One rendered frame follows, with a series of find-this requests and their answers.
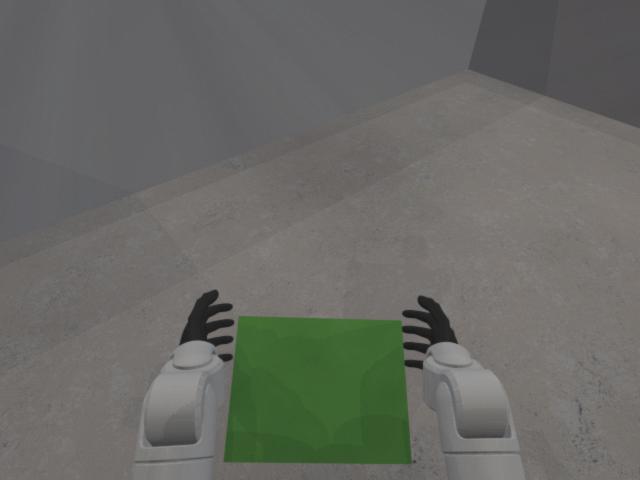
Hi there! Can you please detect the robot left hand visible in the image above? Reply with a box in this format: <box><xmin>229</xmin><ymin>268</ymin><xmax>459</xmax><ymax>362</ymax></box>
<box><xmin>179</xmin><ymin>290</ymin><xmax>234</xmax><ymax>362</ymax></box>

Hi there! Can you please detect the robot right hand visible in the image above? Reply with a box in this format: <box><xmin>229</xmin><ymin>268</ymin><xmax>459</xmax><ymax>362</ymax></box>
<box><xmin>402</xmin><ymin>295</ymin><xmax>458</xmax><ymax>370</ymax></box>

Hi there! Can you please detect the carton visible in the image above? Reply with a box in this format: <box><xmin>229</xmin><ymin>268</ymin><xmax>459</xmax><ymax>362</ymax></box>
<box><xmin>224</xmin><ymin>316</ymin><xmax>412</xmax><ymax>464</ymax></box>

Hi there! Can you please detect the right robot forearm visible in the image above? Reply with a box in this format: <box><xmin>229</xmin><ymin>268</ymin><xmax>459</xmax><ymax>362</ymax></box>
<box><xmin>422</xmin><ymin>342</ymin><xmax>526</xmax><ymax>480</ymax></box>

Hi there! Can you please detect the left robot forearm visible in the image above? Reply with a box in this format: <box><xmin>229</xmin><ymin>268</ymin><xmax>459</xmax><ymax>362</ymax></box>
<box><xmin>132</xmin><ymin>340</ymin><xmax>225</xmax><ymax>480</ymax></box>

